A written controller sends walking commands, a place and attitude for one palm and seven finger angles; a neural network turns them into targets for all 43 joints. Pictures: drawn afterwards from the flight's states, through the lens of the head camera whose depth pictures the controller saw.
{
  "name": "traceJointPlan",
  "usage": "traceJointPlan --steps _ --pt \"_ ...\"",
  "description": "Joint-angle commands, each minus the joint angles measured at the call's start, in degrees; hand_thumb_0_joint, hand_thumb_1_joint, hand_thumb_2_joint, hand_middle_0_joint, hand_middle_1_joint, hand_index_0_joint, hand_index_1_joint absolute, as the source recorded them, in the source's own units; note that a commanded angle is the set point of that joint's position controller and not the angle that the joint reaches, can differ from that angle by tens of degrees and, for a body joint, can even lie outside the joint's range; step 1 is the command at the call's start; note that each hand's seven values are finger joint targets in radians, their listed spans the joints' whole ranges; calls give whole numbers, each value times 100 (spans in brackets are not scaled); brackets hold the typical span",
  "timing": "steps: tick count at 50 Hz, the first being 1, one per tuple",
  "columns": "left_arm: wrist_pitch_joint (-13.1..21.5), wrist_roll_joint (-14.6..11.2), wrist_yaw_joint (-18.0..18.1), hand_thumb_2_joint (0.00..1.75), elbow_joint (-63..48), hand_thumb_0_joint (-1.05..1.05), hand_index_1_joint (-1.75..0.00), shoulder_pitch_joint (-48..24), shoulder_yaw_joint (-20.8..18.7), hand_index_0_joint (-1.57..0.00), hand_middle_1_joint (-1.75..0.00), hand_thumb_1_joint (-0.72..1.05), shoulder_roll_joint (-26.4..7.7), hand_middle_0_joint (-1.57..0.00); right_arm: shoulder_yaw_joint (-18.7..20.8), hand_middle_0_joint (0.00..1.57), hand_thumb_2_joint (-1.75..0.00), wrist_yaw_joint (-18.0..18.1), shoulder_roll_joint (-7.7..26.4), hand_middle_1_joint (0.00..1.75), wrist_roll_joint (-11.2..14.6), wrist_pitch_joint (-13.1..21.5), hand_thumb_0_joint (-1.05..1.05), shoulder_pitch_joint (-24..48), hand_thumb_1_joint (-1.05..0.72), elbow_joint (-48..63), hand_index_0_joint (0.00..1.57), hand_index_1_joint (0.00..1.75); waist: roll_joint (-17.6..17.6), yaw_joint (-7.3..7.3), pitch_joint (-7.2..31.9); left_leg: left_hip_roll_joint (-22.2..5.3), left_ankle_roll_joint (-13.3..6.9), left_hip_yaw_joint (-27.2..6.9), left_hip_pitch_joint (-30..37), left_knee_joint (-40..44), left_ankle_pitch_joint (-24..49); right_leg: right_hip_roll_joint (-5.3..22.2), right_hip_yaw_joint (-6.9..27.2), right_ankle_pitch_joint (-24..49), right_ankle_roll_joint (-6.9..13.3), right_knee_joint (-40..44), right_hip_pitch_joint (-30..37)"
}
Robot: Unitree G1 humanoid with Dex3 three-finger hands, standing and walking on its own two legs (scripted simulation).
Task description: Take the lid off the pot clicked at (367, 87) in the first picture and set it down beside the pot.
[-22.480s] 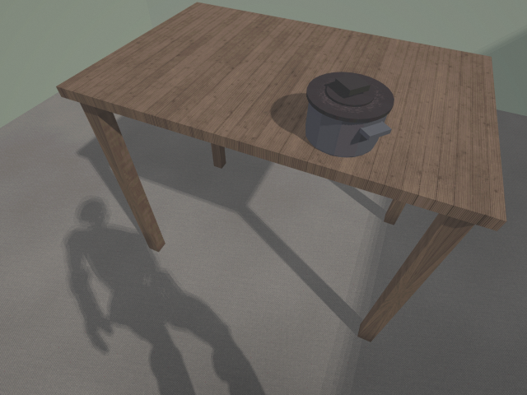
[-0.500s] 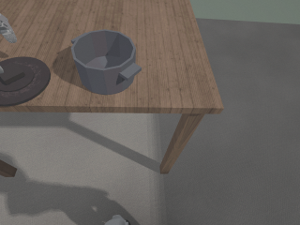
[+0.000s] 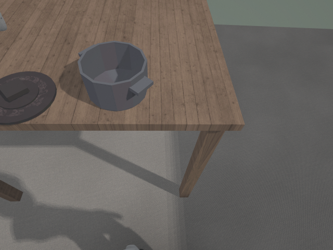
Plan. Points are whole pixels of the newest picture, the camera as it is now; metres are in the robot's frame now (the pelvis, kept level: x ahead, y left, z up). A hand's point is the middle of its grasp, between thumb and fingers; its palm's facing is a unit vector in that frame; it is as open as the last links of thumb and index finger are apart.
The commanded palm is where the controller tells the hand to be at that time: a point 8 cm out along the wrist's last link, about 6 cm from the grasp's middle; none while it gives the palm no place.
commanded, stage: raise the empty hand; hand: left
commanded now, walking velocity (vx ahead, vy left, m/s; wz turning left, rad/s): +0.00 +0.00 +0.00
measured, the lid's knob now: (14, 89) +0.49 +0.35 +0.09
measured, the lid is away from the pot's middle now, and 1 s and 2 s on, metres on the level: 0.24 0.24 0.24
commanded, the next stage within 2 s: draw the hand back to the body in 0.26 s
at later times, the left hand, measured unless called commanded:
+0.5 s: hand out of the picture +0.49 +0.33 +0.25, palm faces -0.27 -0.11 -0.96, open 11.0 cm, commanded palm +0.48 +0.32 +0.32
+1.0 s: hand out of the picture +0.45 +0.25 +0.28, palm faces +0.30 -0.77 -0.57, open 11.0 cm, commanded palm +0.39 +0.30 +0.31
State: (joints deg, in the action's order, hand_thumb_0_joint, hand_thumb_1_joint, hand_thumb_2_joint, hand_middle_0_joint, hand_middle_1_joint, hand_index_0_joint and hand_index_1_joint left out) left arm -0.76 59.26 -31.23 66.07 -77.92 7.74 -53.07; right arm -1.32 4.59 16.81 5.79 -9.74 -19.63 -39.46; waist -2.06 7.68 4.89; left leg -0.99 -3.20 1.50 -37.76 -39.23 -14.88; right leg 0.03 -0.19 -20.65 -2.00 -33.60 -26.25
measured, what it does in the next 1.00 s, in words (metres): stands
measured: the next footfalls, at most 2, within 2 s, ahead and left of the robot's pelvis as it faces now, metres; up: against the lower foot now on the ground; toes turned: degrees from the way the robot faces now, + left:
none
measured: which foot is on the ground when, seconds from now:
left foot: down 0.00-1.00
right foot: down 0.00-1.00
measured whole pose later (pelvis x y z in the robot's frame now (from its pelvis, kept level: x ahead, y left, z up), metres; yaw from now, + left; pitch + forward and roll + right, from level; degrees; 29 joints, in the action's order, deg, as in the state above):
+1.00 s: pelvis +0.01 -0.03 +0.01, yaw +1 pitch +5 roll -1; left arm 1.1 10.4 -9.6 35.7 -49.3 -14.0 -39.8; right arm -2.9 3.6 15.4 4.7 -7.9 -12.7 -31.6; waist -2.3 0.5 0.6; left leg -1.3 -0.7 0.9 -24.3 -32.6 -13.6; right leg -0.5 -0.7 -20.4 -0.1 -29.0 -13.7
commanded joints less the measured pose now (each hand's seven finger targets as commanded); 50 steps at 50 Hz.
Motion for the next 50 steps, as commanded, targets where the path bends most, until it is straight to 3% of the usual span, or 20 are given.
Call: traceJointPlan --steps 1,6,7,10,12,13,17,19,21,22,31,32,34,37,41,42,43,44,46,50 --pt "-116 -57 157 78 -961 0 -75 -2733 -25 -41 -75 -8 -1038 -41 281 20 -90 63 1069 30 50 129 0 -400 -90 320 20 30 -637 -4 1998 88 -75 -232 3004 336 1611 -425 -402 1127 375 475 -706" --pt "-199 -15 119 78 -1333 0 -75 -3184 -15 -41 -75 -8 -1084 -41 293 20 -90 66 1042 30 36 218 0 -412 -90 250 20 30 -863 -8 2341 66 -94 -268 3411 295 2176 -422 -406 1372 362 498 -641" --pt "-238 88 152 78 -1333 0 -75 -3313 -235 -41 -75 -8 -1378 -41 329 20 -90 53 1082 30 -17 198 0 -419 -90 228 20 30 -873 3 2548 77 -89 -281 3429 256 2149 -428 -340 1391 325 527 -579" --pt "-312 82 100 78 -509 0 -75 -2847 -110 -41 -75 -8 -1293 -41 278 20 -90 55 1078 30 33 172 0 -423 -90 208 20 30 -209 71 1889 149 -113 -150 2706 364 1432 -412 -353 1369 309 582 -372" --pt "-308 107 123 78 -866 0 -75 -3017 -119 -41 -75 -8 -1349 -41 273 20 -90 39 1096 30 27 140 0 -340 -90 218 20 30 -572 13 2115 139 -102 -105 2833 344 1729 -386 -307 1564 311 542 -309" --pt "-330 109 115 78 -843 0 -75 -3099 34 -41 -75 -8 -1160 -41 281 20 -90 38 1064 30 35 146 0 -345 -90 220 20 30 -607 56 2021 145 -113 -118 2867 323 1769 -388 -327 1579 325 548 -390" --pt "-299 163 125 78 -985 0 -75 -3032 -327 -41 -75 -8 -1673 -41 279 20 -90 38 1081 30 19 130 0 -346 -90 251 20 30 -544 7 2326 154 -139 -58 2897 266 2025 -385 -260 1864 272 532 -73" --pt "-301 119 103 78 -1198 0 -75 -3125 -256 -41 -75 -8 -1521 -41 318 20 -90 13 1049 30 33 108 0 -350 -90 282 20 30 -723 21 2364 142 -140 -107 3048 222 2411 -386 -287 2016 294 507 -119" --pt "-211 25 79 78 -1383 0 -75 -2672 -281 -41 -75 -8 -1375 -41 305 20 -90 -15 998 30 62 123 0 -324 -90 368 20 30 -828 -81 2532 92 -133 -130 3356 136 3212 -397 -345 2269 314 375 -92" --pt "-241 89 112 78 -1569 0 -75 -2728 -534 -41 -75 -8 -1627 -41 369 20 -90 -60 1028 30 7 52 0 -270 -90 393 20 30 -804 -85 2734 95 -130 -161 3435 88 3243 -400 -286 2234 271 410 -80" --pt "-201 -208 116 78 -2636 0 -75 -1489 -1039 -41 -75 -8 -1771 -41 420 20 -90 -227 935 30 69 -214 0 153 -90 840 20 30 -768 -257 2638 135 -201 -134 3458 14 3843 -372 -292 2629 322 310 174" --pt "-227 -159 157 78 -2838 0 -75 -1399 -1449 -41 -75 -8 -2228 -41 431 20 -90 -254 951 30 44 -271 0 222 -90 893 20 30 -695 -322 2842 142 -187 -203 3403 33 3782 -355 -245 2557 292 291 320" --pt "-278 -267 131 78 -2929 0 -75 -1055 -1354 -41 -75 -8 -1967 -41 435 20 -90 -283 917 30 63 -321 0 367 -90 971 20 30 -618 -299 2561 157 -192 -176 3260 80 3550 -342 -278 2484 293 337 270" --pt "-366 -394 156 78 -3837 0 -75 -709 -1510 -41 -75 -8 -1993 -41 438 20 -90 -345 887 30 64 -325 0 570 -90 1130 20 30 -793 -413 2914 139 -200 -283 3606 53 4004 -331 -244 2543 298 293 373" --pt "-483 -611 133 78 -3654 0 -75 60 -1465 -41 -75 -8 -1676 -41 382 20 -90 -330 884 30 118 -332 0 840 -90 1223 20 30 -408 -401 2217 193 -187 -168 3216 193 3227 -332 -334 2365 328 404 403" --pt "-528 -568 152 78 -3841 0 -75 -71 -1647 -41 -75 -8 -1931 -41 375 20 -90 -325 878 30 104 -363 0 849 -90 1216 20 30 -377 -448 2352 205 -169 -189 3142 266 2992 -297 -288 2277 297 423 572" --pt "37 -4040 1232 78 -4316 0 -75 -1006 -2842 -41 -75 -8 -658 -41 388 20 -90 -260 550 30 24 56 0 76 -90 1640 20 30 -434 -252 1793 -37 -122 26 3776 426 1992 -285 -413 1693 513 741 47" --pt "209 -4317 1768 78 -4106 0 -75 -366 -2401 -41 -75 -8 -364 -41 209 20 -90 -171 653 30 -38 192 0 389 -90 1514 20 30 -274 -299 1707 -164 -80 -284 4039 661 1527 -288 -353 1309 519 798 83" --pt "324 -5260 2415 78 -3912 0 -75 419 -2671 -41 -75 -8 -40 -41 203 20 -90 -23 750 30 -92 379 0 491 -90 1427 20 30 231 -378 1588 -117 -81 -187 3834 795 1338 -301 -272 1416 489 952 427" --pt "466 -5795 3112 79 -4540 0 -72 389 -2931 -40 -72 -3 17 -40 167 20 -90 2 704 30 -173 599 0 667 -90 1224 20 30 -416 -484 1386 -113 67 -100 3734 1089 1197 -193 -148 1660 450 1121 958"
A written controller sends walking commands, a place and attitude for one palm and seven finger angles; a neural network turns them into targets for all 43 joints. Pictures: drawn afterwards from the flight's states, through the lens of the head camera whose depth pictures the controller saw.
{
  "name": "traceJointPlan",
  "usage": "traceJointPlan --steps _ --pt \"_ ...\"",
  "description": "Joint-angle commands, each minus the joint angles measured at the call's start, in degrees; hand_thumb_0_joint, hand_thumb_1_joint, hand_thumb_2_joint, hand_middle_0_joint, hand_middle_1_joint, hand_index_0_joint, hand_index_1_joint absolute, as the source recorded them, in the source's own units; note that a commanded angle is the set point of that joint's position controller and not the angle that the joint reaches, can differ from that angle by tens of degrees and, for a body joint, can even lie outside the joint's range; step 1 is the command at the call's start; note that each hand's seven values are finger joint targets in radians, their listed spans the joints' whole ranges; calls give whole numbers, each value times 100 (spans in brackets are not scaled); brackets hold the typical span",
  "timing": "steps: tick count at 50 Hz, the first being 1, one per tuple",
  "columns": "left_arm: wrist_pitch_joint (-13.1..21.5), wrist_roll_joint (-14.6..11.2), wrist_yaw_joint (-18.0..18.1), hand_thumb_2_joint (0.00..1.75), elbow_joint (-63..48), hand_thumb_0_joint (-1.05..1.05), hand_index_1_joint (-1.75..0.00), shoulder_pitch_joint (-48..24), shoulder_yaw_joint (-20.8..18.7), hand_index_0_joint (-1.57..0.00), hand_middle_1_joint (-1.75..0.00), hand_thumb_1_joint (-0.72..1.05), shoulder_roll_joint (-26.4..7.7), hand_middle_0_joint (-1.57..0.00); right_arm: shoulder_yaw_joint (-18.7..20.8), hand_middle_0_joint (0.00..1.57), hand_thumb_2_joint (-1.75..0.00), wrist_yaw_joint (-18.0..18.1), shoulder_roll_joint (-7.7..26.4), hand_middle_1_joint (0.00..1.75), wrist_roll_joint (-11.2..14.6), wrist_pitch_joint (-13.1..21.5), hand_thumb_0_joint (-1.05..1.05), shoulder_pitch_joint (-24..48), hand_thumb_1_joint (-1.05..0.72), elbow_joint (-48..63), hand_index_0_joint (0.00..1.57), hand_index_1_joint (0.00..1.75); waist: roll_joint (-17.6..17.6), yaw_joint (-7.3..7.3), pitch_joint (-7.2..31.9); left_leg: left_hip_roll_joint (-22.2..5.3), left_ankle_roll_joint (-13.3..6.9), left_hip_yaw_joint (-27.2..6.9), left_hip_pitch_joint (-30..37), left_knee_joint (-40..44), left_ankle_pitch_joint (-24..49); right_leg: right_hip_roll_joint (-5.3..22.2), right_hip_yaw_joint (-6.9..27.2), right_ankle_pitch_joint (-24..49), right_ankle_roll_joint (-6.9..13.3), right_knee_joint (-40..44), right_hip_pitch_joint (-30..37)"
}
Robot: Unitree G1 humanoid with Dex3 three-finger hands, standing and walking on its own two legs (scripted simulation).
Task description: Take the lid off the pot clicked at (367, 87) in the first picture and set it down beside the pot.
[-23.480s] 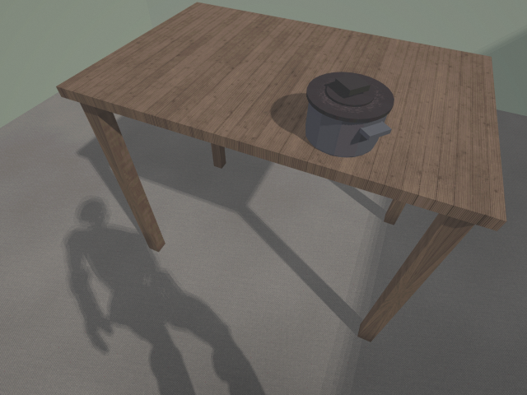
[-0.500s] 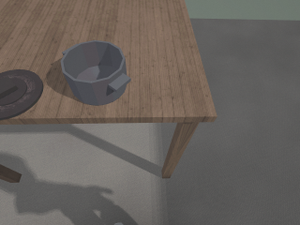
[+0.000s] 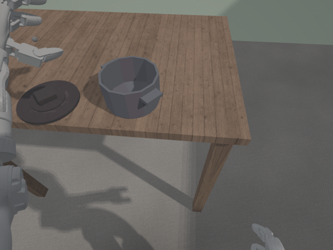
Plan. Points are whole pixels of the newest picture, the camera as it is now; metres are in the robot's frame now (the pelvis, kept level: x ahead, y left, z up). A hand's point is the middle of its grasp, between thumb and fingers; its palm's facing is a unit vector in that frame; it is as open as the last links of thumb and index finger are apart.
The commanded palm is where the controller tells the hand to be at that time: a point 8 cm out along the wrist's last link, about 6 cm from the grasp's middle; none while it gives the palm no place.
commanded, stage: draw the hand back to the body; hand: left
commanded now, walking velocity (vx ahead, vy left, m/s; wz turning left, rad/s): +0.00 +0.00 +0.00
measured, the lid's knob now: (45, 94) +0.49 +0.37 +0.07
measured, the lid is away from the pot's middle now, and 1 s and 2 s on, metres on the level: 0.24 0.24 0.24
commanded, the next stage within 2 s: step back with the hand held close in 1.62 s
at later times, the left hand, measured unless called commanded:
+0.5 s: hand (21, 57) +0.36 +0.26 +0.28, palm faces +0.51 -0.83 -0.22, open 9.3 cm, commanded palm +0.30 +0.29 +0.28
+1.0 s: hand (9, 102) +0.27 +0.23 +0.27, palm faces +0.50 -0.84 -0.22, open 7.5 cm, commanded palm +0.21 +0.27 +0.27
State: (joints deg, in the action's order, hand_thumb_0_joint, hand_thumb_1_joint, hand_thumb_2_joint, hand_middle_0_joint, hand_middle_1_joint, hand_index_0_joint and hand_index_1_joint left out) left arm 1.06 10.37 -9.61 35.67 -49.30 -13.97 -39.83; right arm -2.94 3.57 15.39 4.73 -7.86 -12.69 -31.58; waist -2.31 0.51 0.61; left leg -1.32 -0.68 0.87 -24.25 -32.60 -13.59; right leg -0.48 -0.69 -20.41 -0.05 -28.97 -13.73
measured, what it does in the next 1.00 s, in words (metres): stands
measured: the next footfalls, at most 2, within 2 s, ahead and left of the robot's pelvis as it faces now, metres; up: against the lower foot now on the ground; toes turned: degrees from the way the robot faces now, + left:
none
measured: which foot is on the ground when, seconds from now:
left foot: down 0.00-1.00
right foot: down 0.00-1.00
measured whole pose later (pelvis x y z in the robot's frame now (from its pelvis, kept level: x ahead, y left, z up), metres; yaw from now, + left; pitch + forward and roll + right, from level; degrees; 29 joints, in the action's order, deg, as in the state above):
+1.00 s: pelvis +0.01 -0.03 +0.01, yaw -1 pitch -4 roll +0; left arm 4.2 -6.7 4.4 -13.9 -2.1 -24.3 -22.6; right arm -1.6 4.6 13.2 0.8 2.9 -7.4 -38.7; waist -3.0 -3.6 -1.0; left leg -2.5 1.7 1.6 -7.8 -21.3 -9.8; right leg -1.7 0.1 -16.9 2.0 -19.0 1.6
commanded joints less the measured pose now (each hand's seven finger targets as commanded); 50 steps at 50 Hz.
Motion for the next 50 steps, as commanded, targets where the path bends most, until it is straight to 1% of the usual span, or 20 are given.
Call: traceJointPlan --steps 1,4,6,8,9,11,14,16,18,21,22,24,26,29,33,36,38,40,46,50 --pt "304 -981 1055 79 -1553 0 -71 -2281 -837 -39 -71 0 -1309 -39 312 20 -90 116 847 30 -106 465 0 20 -90 376 20 30 -580 193 1653 -77 -192 -12 2371 468 1044 -140 -81 1614 263 719 -247" --pt "434 -1122 1297 80 -2427 0 -68 -1734 -1098 -38 -68 7 -1281 -38 304 20 -90 82 771 30 -154 673 0 264 -90 403 20 30 -965 49 1923 -69 -122 -28 2624 584 1641 -135 -83 2114 284 749 226" --pt "477 -1204 1371 81 -2691 0 -66 -1369 -1096 -37 -66 12 -1087 -37 323 20 -90 66 768 30 -186 762 0 334 -90 338 20 30 -756 41 1802 -87 -132 -1 2658 614 1844 -159 -96 2296 250 799 302" --pt "424 -1271 1466 81 -2382 0 -64 -647 -1508 -36 -64 17 -1321 -36 350 20 -90 73 804 30 -212 782 0 321 -90 235 20 30 -116 -41 1551 -66 -175 104 2351 697 1748 -156 -94 2510 199 853 506" --pt "455 -1288 1462 81 -2611 0 -62 -612 -1432 -35 -62 19 -1216 -35 357 20 -90 68 797 30 -203 810 0 367 -90 250 20 30 -67 -45 1623 -38 -177 145 2328 732 1771 -134 -85 2644 180 854 630" --pt "512 -1335 1443 82 -3043 0 -60 -408 -1392 -34 -60 24 -1081 -34 383 20 -90 69 781 30 -188 864 0 488 -90 254 20 30 -292 -68 1602 -21 -208 229 2434 710 1903 -111 -54 2855 159 891 684" --pt "490 -1363 1465 83 -3149 0 -57 -144 -1309 -32 -57 31 -897 -32 395 20 -90 71 773 30 -190 944 0 526 -90 182 20 30 -183 -55 1432 11 -222 257 2453 759 1808 -112 -47 2804 130 947 604" --pt "525 -1387 1484 83 -3486 0 -55 106 -1556 -31 -55 36 -1066 -31 412 20 -90 83 774 30 -200 979 0 594 -90 173 20 30 -146 -122 1504 35 -257 288 2491 724 1921 -82 -29 3092 100 951 761" --pt "538 -1405 1505 84 -3638 0 -52 456 -1661 -30 -52 41 -1025 -30 424 20 -90 83 753 30 -222 1029 0 655 -90 147 20 30 -100 -155 1552 57 -253 312 2511 730 2013 -64 -22 3284 82 921 836" --pt "555 -1456 1471 85 -4020 0 -49 617 -1418 -29 -49 48 -648 -29 436 20 -90 72 712 30 -209 1096 0 743 -90 130 20 30 -176 -130 1455 78 -265 350 2625 698 2081 -60 -28 3404 59 960 773" --pt "535 -1460 1508 85 -3949 0 -48 883 -1655 -28 -48 51 -831 -28 449 20 -90 81 734 30 -232 1098 0 720 -90 90 20 30 -26 -170 1453 74 -266 342 2606 712 2071 -56 -29 3425 51 951 809" --pt "516 -1487 1496 86 -4049 0 -46 1118 -1640 -27 -46 56 -713 -27 438 20 -90 85 704 30 -236 1114 0 799 -90 91 20 30 50 -191 1323 96 -269 369 2566 719 2064 -35 -13 3570 21 965 816" --pt "525 -1519 1467 86 -4184 0 -43 1285 -1568 -26 -43 61 -563 -26 442 20 -90 86 680 30 -239 1115 0 823 -90 81 20 30 17 -189 1206 93 -271 381 2589 722 2004 -23 -18 3572 10 1003 779" --pt "565 -1552 1484 87 -4778 0 -40 1491 -1690 -25 -40 68 -574 -25 425 20 -90 92 625 30 -260 1171 0 980 -90 135 20 30 -121 -253 1386 98 -255 384 2701 757 2136 -3 -1 3693 14 970 924" --pt "541 -1615 1480 89 -4925 0 -36 1921 -1708 -23 -36 78 -389 -23 420 20 -90 91 577 30 -279 1213 0 1049 -90 103 20 30 33 -264 1120 79 -251 381 2710 793 2005 -24 -12 3502 3 1064 783" --pt "558 -1634 1451 89 -5154 0 -32 2122 -1548 -21 -32 85 -138 -21 398 20 -90 107 527 30 -281 1246 0 1123 -90 112 20 30 -125 -268 930 79 -248 365 2764 852 1872 -50 -25 3168 27 1151 671" --pt "574 -1661 1473 90 -5401 0 -30 2321 -1583 -20 -30 90 -95 -20 384 20 -90 110 502 30 -299 1283 0 1183 -90 150 20 30 -36 -307 961 66 -238 324 2790 926 1877 -53 -39 3079 40 1155 727" --pt "595 -1665 1468 90 -5696 0 -30 2458 -1575 -20 -30 90 -12 -20 379 20 -90 116 468 30 -316 1314 0 1239 -90 167 20 30 -180 -328 1048 73 -230 335 2865 933 1924 -46 -26 3083 47 1169 767" --pt "631 -1712 1473 90 -6000 0 -30 3284 -1648 -20 -30 90 170 -20 364 20 -90 138 400 30 -366 1366 0 1302 -90 142 20 30 -34 -383 868 45 -226 289 2870 1018 1850 -64 -60 2919 57 1247 762" --pt "689 -1699 1466 90 -6539 0 -30 3503 -1543 -20 -30 90 321 -20 357 20 -90 135 363 30 -399 1428 0 1363 -90 167 20 30 -178 -391 897 41 -203 247 2944 1065 1822 -54 -57 2756 77 1278 764"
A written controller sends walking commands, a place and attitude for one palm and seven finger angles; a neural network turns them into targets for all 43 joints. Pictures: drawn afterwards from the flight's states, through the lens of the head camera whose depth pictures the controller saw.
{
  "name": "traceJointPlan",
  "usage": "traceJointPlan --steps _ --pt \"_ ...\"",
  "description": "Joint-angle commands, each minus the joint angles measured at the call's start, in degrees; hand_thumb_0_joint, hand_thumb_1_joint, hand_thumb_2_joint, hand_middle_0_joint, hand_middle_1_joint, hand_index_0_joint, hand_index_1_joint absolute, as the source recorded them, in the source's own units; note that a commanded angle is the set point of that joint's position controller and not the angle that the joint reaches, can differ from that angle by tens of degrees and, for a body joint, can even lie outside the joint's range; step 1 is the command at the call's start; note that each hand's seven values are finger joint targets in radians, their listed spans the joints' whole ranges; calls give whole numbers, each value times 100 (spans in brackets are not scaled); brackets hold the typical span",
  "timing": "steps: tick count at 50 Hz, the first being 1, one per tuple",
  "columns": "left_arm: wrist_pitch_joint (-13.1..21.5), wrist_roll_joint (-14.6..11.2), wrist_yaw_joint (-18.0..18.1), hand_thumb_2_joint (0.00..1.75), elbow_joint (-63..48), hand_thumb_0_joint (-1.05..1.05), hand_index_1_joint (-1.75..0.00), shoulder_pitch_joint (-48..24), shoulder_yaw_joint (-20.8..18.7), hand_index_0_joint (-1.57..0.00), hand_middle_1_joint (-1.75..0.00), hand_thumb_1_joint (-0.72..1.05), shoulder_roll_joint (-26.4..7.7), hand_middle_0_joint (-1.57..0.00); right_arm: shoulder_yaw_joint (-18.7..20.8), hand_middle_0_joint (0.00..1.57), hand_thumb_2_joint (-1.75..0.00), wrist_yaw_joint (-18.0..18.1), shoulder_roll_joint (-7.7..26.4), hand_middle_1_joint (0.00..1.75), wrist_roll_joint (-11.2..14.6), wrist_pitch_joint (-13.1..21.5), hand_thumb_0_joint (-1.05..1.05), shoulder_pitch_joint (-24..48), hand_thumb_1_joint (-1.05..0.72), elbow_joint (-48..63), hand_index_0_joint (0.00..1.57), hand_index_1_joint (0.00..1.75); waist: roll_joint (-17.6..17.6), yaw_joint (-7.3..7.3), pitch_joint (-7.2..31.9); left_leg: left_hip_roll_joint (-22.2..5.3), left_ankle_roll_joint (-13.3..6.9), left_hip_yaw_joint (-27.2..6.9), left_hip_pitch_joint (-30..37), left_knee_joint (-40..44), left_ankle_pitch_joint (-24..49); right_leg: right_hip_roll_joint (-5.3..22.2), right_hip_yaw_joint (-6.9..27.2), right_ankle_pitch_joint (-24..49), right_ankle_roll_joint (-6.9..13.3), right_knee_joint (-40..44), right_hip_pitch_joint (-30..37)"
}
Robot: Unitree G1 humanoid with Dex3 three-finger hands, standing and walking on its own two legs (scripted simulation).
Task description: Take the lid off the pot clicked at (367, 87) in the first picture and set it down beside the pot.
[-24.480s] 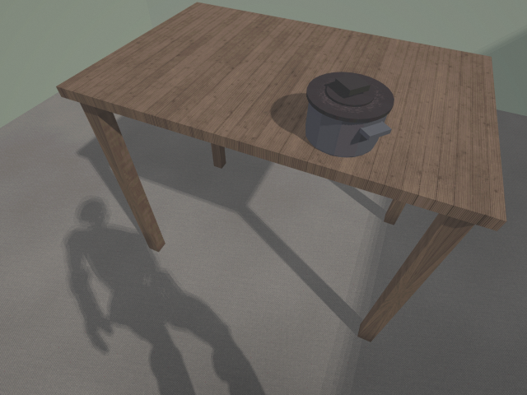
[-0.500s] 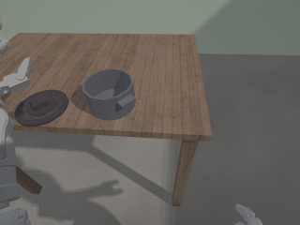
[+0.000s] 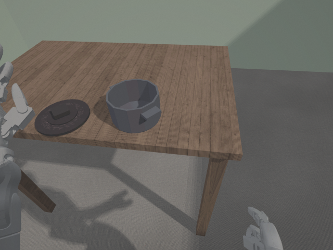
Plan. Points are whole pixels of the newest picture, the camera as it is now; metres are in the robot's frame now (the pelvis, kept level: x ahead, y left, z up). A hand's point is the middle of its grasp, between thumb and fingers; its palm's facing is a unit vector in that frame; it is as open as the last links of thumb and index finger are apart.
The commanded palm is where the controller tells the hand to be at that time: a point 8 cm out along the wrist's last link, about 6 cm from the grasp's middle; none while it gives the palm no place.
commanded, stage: draw the hand back to the body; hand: left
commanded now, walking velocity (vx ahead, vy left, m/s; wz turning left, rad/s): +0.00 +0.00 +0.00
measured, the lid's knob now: (60, 110) +0.48 +0.41 +0.06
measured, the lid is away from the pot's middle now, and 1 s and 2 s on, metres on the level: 0.24 0.24 0.24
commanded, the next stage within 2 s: step back with the hand held close in 0.62 s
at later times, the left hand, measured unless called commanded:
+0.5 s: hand (14, 159) +0.17 +0.25 +0.24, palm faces +0.46 -0.82 -0.34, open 7.4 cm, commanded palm +0.12 +0.29 +0.25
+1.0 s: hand (5, 166) +0.17 +0.26 +0.23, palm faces +0.38 -0.79 -0.47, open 7.4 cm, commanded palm +0.10 +0.32 +0.25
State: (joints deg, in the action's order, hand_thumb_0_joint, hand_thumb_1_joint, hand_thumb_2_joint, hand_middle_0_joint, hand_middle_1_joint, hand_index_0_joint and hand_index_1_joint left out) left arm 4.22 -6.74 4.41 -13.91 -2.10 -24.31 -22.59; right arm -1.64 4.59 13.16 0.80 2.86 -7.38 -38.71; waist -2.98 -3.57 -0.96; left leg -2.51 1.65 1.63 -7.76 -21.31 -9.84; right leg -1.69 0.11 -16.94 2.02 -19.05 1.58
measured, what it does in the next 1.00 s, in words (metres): stands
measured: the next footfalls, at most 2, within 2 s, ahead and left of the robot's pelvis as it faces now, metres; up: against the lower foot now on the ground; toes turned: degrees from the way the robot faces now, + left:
left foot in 1.78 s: -0.05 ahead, +0.19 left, +0.00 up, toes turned +2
right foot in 1.98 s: -0.15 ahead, -0.04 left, +0.00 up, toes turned +5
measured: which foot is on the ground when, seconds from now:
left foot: down 0.00-1.00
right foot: down 0.00-1.00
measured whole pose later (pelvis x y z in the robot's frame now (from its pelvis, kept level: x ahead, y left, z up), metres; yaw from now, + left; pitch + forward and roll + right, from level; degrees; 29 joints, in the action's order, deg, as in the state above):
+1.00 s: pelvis -0.03 +0.04 -0.01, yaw +0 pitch -1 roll -1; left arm 8.8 -5.1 4.3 -39.9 27.3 -26.0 -25.5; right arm 0.5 3.9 13.9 1.0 1.0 -10.0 -32.5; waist -2.1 -0.7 -1.1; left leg -0.9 -1.2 1.8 -16.5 -27.8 -10.2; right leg 0.1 0.0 -16.9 -1.1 -24.6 -6.6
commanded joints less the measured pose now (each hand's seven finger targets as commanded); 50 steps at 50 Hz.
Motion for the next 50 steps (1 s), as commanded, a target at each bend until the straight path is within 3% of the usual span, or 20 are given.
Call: traceJointPlan --steps 1,6,11,14,16,21,24,30,31,35,36,37,38,40,41,45,46,50 --pt "387 17 56 90 -1625 0 -30 -967 -504 -20 -30 90 -1370 -20 220 20 -90 25 576 30 -6 370 0 845 -90 881 20 30 -143 2 972 159 -438 179 1283 -63 1455 67 -146 2414 -128 306 -765" --pt "390 -17 32 90 -1770 0 -30 -330 -496 -20 -30 90 -1221 -20 220 20 -90 29 540 30 -35 385 0 867 -90 870 20 30 118 -4 735 130 -436 141 1204 3 1285 73 -168 2203 -143 390 -836" --pt "482 6 20 90 -2392 0 -30 193 -436 -20 -30 90 -1121 -20 210 20 -90 12 495 30 -68 482 0 899 -90 897 20 30 -190 -30 698 135 -411 125 1225 6 1177 102 -147 2021 -127 440 -841" --pt "494 -15 32 90 -2539 0 -30 609 -541 -20 -30 90 -1131 -20 230 20 -90 11 494 30 -97 508 0 873 -90 877 20 30 45 -53 685 129 -408 98 1138 -1 1199 121 -148 2065 -135 426 -799" --pt "522 14 15 90 -2790 0 -30 815 -435 -20 -30 90 -1020 -20 224 20 -90 -9 467 30 -90 539 0 878 -90 900 20 30 -133 -32 611 121 -392 104 1178 -6 1156 113 -163 1966 -128 457 -864" --pt "537 7 20 90 -2959 0 -30 1538 -444 -20 -30 90 -925 -20 228 20 -90 -4 434 30 -107 597 0 868 -90 911 20 30 38 -62 402 97 -388 68 1094 25 943 111 -159 1696 -130 527 -961" --pt "578 26 38 90 -3282 0 -30 1498 -428 -20 -30 90 -943 -20 226 20 -90 13 433 30 -122 650 0 855 -90 915 20 30 -108 -44 370 103 -375 46 1092 20 818 131 -139 1525 -118 559 -1016" --pt "566 48 66 90 -3091 0 -30 1401 -363 -20 -30 90 -834 -20 216 20 -90 60 419 30 -148 726 0 826 -90 853 20 30 -17 -37 207 83 -363 -23 1095 89 547 126 -144 1127 -110 628 -1113" --pt "561 64 46 90 -3138 0 -30 1469 -251 -20 -30 90 -745 -20 195 20 -90 41 398 30 -129 736 0 863 -90 873 20 30 -171 -31 153 86 -356 -26 1107 107 480 110 -143 1031 -101 645 -1143" --pt "585 63 75 90 -3155 0 -30 1548 -429 -20 -30 90 -889 -20 211 20 -90 53 405 30 -177 772 0 830 -90 841 20 30 24 -79 236 78 -355 -34 1077 107 533 123 -130 1107 -102 627 -1055" --pt "563 55 66 90 -3136 0 -30 1561 -401 -20 -30 90 -862 -20 187 20 -90 43 390 30 -154 767 0 839 -90 854 20 30 -80 -78 245 87 -354 -35 1091 116 515 109 -125 1091 -99 630 -1032" --pt "766 166 165 90 -3686 0 -30 713 -1183 -20 -30 90 -1859 -20 243 20 -90 -7 667 30 -67 598 0 821 -90 1126 20 30 -16 151 -113 43 -449 -196 474 -333 82 463 489 1312 -119 809 -1681" --pt "762 139 140 90 -3111 0 -30 1282 -770 -20 -30 90 -1277 -20 250 20 -90 -10 531 30 -86 486 0 714 -90 1030 20 30 399 229 -81 86 -445 -275 276 -622 31 676 454 1399 -79 758 -1673" --pt "687 176 89 90 -3060 0 -30 1930 -538 -20 -30 90 -1031 -20 314 20 -90 -70 560 30 -30 353 0 541 -90 1173 20 30 544 279 202 31 -433 -278 280 -919 341 909 407 1836 -36 504 -1749" --pt "730 151 81 90 -3216 0 -30 2024 -548 -20 -30 90 -1045 -20 310 20 -90 -76 558 30 -18 330 0 532 -90 1219 20 30 255 301 348 -8 -417 -259 346 -834 611 904 330 2075 -35 336 -1693" --pt "731 159 110 90 -3563 0 -30 2449 -843 -20 -30 90 -1300 -20 420 20 -90 -51 650 30 36 156 0 333 -90 1467 20 30 224 297 842 -288 -447 -371 350 -700 2178 667 67 2654 -212 -251 -1343" --pt "741 132 125 90 -3625 0 -30 2623 -871 -20 -30 90 -1311 -20 393 20 -90 -52 639 30 42 131 0 324 -90 1490 20 30 -19 282 934 -306 -452 -396 442 -649 2402 598 22 2583 -223 -348 -1352" --pt "806 129 179 90 -3906 0 -30 2848 -1106 -20 -30 90 -1490 -20 474 20 -90 -54 669 30 74 54 0 233 -90 1651 20 30 -20 262 1119 -481 -448 -538 226 -522 2513 459 -8 2168 -264 -564 -1259"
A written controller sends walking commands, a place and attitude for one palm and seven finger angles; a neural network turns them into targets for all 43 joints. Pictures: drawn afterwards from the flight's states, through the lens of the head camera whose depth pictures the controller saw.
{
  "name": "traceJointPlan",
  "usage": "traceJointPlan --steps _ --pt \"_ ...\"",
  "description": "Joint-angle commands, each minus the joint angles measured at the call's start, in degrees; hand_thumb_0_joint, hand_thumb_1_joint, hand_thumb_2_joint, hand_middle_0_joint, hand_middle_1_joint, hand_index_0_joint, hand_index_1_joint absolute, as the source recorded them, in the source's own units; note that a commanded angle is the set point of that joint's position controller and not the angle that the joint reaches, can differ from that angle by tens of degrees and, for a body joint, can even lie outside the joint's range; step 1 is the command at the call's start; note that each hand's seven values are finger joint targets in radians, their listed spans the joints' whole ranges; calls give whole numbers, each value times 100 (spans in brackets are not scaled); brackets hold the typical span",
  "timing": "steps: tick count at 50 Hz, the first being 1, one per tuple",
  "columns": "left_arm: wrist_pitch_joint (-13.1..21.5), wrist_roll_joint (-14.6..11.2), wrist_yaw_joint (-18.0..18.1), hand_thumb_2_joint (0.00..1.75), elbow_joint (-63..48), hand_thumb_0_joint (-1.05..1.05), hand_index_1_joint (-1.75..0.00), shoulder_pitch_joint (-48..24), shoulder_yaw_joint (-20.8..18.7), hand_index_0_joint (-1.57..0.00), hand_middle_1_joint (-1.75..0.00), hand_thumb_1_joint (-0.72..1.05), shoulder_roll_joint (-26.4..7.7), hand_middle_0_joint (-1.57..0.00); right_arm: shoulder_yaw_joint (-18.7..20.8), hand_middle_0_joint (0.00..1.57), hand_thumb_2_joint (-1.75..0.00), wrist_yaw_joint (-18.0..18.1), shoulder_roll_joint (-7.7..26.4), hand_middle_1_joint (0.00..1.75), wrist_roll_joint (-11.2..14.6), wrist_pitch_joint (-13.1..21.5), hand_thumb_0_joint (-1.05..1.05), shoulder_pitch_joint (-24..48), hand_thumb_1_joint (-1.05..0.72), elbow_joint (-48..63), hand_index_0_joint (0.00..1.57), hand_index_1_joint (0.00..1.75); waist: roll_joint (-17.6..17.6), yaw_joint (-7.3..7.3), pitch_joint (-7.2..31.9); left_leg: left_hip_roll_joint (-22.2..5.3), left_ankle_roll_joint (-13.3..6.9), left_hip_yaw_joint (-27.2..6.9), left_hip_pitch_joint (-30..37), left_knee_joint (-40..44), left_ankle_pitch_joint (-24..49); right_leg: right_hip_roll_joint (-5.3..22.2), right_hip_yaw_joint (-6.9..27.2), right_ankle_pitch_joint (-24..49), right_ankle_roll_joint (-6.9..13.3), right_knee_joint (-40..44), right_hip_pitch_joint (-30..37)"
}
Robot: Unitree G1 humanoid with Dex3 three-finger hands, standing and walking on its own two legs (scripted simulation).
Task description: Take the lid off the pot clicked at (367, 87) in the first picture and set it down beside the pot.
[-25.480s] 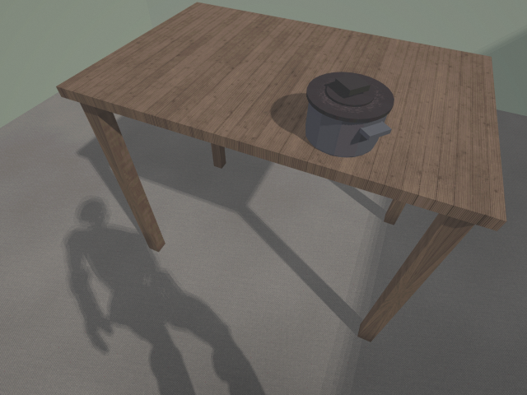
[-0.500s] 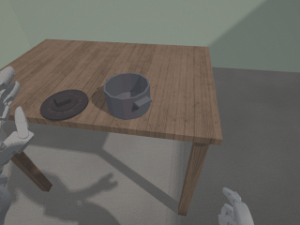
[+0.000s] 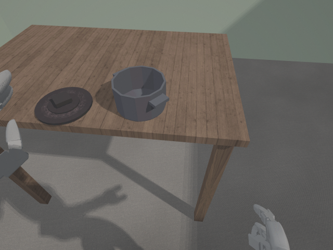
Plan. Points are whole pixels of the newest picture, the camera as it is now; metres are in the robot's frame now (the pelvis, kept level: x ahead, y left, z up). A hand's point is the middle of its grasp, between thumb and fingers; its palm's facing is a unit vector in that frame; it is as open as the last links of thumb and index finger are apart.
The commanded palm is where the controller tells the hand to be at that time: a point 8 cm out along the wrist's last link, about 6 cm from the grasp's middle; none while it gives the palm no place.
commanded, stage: step back with the hand held close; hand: left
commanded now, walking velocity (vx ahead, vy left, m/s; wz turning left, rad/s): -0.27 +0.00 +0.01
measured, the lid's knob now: (61, 98) +0.51 +0.37 +0.07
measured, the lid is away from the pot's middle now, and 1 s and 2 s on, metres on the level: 0.24 0.24 0.24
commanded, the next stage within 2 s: stop stepping back and stand still in 0.94 s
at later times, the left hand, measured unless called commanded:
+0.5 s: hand out of the picture +0.12 +0.25 +0.25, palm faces +0.48 -0.78 -0.40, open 7.4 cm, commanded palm +0.05 +0.31 +0.25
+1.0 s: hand out of the picture +0.04 +0.25 +0.24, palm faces +0.40 -0.77 -0.49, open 7.4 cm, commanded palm -0.03 +0.31 +0.25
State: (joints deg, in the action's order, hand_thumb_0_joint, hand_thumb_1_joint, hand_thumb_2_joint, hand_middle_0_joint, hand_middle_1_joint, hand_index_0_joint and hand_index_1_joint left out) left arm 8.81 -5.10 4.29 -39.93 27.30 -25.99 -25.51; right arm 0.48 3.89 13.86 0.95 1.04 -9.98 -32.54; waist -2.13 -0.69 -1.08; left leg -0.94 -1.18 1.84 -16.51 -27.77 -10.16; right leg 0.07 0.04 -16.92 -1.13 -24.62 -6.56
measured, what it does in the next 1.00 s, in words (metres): walks backwards: left foot, then right foot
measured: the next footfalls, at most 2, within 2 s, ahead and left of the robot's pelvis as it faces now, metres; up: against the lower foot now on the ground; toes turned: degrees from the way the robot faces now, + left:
left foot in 0.78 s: -0.02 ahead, +0.15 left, +0.00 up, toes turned +2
right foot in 0.98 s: -0.12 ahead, -0.07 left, +0.00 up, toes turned +4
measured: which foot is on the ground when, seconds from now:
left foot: down 0.00-0.62, up 0.64-0.76, down 0.78-0.98, up 1.00-1.00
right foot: down 0.00-0.78, up 0.80-0.96, down 0.98-1.00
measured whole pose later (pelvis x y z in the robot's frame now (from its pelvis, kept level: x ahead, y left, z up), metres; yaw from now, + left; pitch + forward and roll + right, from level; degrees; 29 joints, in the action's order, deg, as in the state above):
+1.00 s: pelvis -0.17 +0.03 -0.02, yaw -1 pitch +2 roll -1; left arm 12.6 -5.2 7.5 -45.9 28.2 -32.3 -29.0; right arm 0.3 1.5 9.3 -0.2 5.4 -10.5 -32.7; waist 0.6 0.6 -1.8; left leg -2.6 0.2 0.9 -28.2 -34.5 -9.9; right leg -2.3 -0.5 -16.4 0.8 -33.1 -18.6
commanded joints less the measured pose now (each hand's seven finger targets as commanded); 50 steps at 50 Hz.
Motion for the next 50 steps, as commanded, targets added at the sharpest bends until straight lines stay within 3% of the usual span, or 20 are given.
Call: traceJointPlan --steps 1,11,16,19,24,26,29,31,32,34,36,38,39,40,42,44,47,48,49,50 --pt "359 -53 211 90 -1348 0 -30 62 -983 -20 -30 90 -1227 -20 250 20 -90 10 591 30 49 242 0 493 -90 1034 20 30 -277 -50 1184 -622 -165 -573 1105 181 2391 253 -14 1992 64 -8 -449" --pt "632 -16 411 90 -1323 0 -30 118 -1176 -20 -30 90 -1240 -20 296 20 -90 25 607 30 35 519 0 280 -90 966 20 30 -528 88 708 -656 -109 -857 -237 890 -1327 158 48 -21 193 96 -561" --pt "690 34 515 90 -1202 0 -30 -175 -1051 -20 -30 90 -1215 -20 317 20 -90 54 582 30 10 583 0 147 -90 781 20 30 84 179 488 -362 45 -616 299 -62 -1413 604 448 -953 427 831 -1736" --pt "689 83 559 90 -1154 0 -30 -459 -831 -20 -30 90 -1045 -20 297 20 -90 82 580 30 6 626 0 145 -90 698 20 30 204 246 418 -368 29 -734 466 -472 -1075 757 422 -401 449 640 -2088" --pt "696 93 565 90 -1169 0 -30 -587 -939 -20 -30 90 -993 -20 260 20 -90 126 648 30 -8 673 0 404 -90 906 20 30 -1343 137 294 -1158 -202 -1752 -1323 1962 -3213 -292 -254 -1007 171 -1168 -634" --pt "711 73 550 90 -1143 0 -30 -494 -1054 -20 -30 90 -1107 -20 305 20 -90 92 596 30 -30 627 0 392 -90 940 20 30 -1437 77 462 -1243 -262 -1705 -1613 2066 -3104 -404 -250 -875 199 -1580 -241" --pt "708 79 481 90 -1347 0 -30 -301 -1077 -20 -30 90 -1212 -20 329 20 -90 -8 473 30 -48 575 0 369 -90 926 20 30 -424 78 584 -671 -66 -894 -1395 915 -2377 83 55 -930 437 -239 -403" --pt "783 91 534 90 -1585 0 -30 -234 -1211 -20 -30 90 -1492 -20 332 20 -90 -56 400 30 -76 572 0 159 -90 680 20 30 869 111 804 100 281 -284 33 -1668 -1344 1610 1708 -1125 991 1412 -2054" --pt "767 99 554 90 -1749 0 -30 -401 -1129 -20 -30 90 -1401 -20 374 20 -90 -84 386 30 -62 559 0 139 -90 597 20 30 1244 100 842 127 238 -378 18 -2707 -1359 2112 1939 -415 1214 1398 -2286" --pt "621 96 526 90 -1379 0 -30 -434 -929 -20 -30 90 -1069 -20 305 20 -90 -93 295 30 -33 496 0 152 -90 607 20 30 1203 204 625 -178 109 -659 -190 -2795 -1693 1899 1297 678 1032 852 -2162" --pt "639 102 528 90 -1254 0 -30 -719 -881 -20 -30 90 -1104 -20 227 20 -90 -7 365 30 -9 512 0 246 -90 584 20 30 720 343 341 -232 122 -519 -51 -498 -790 1258 622 1862 601 -88 -1638" --pt "768 52 565 90 -1317 0 -30 -811 -991 -20 -30 90 -1123 -20 350 20 -90 103 635 30 -47 583 0 303 -90 621 20 30 -1213 246 436 -1435 -414 -1699 -328 758 1426 54 6 928 1 -1690 -1386" --pt "833 -40 520 90 -1383 0 -30 -985 -1017 -20 -30 90 -1176 -20 400 20 -90 53 605 30 -49 652 0 286 -90 595 20 30 -1240 232 694 -1701 -553 -1677 -206 792 2229 -212 205 -567 45 -2233 -1473" --pt "841 -108 466 90 -981 0 -30 -625 -1093 -20 -30 90 -1094 -20 452 20 -90 -26 537 30 -41 749 0 182 -90 577 20 30 -1198 247 964 -1794 -598 -1656 -296 1035 1316 -248 291 -1483 92 -2850 -1485" --pt "805 -132 473 90 -1335 0 -30 -523 -1255 -20 -30 90 -1207 -20 452 20 -90 -108 507 30 -180 811 0 65 -90 525 20 30 -1441 223 1018 -1852 -921 -1854 -149 796 2182 -327 493 -1466 59 -3243 -1736" --pt "722 -74 442 90 -1545 0 -30 -325 -1223 -20 -30 90 -1186 -20 469 20 -90 -198 486 30 -102 763 0 198 -90 578 20 30 -917 113 1242 -1588 -719 -1347 41 504 2456 -264 256 -1021 20 -2312 -1338" --pt "691 -18 385 90 -1897 0 -30 102 -1166 -20 -30 90 -1235 -20 375 20 -90 -206 483 30 -49 699 0 430 -90 774 20 30 -797 36 1162 -1192 -281 -1044 -893 450 -194 -20 -31 306 88 -419 -92" --pt "728 19 372 90 -1991 0 -30 61 -1194 -20 -30 90 -1369 -20 342 20 -90 -194 423 30 -53 679 0 446 -90 823 20 30 -142 85 1002 -744 -49 -728 -1174 12 -1366 490 463 602 309 216 -174" --pt "752 43 411 90 -1894 0 -30 -73 -1270 -20 -30 90 -1549 -20 339 20 -90 -163 363 30 -63 656 0 347 -90 809 20 30 735 168 770 -171 224 -375 -1283 -886 -1807 1428 1836 372 717 952 -793" --pt "787 26 512 90 -1700 0 -30 -391 -1327 -20 -30 90 -1593 -20 347 20 -90 -125 301 30 -108 637 0 181 -90 599 20 30 873 81 654 -62 284 -305 -763 -2159 -1757 2154 2276 587 1006 1373 -1735"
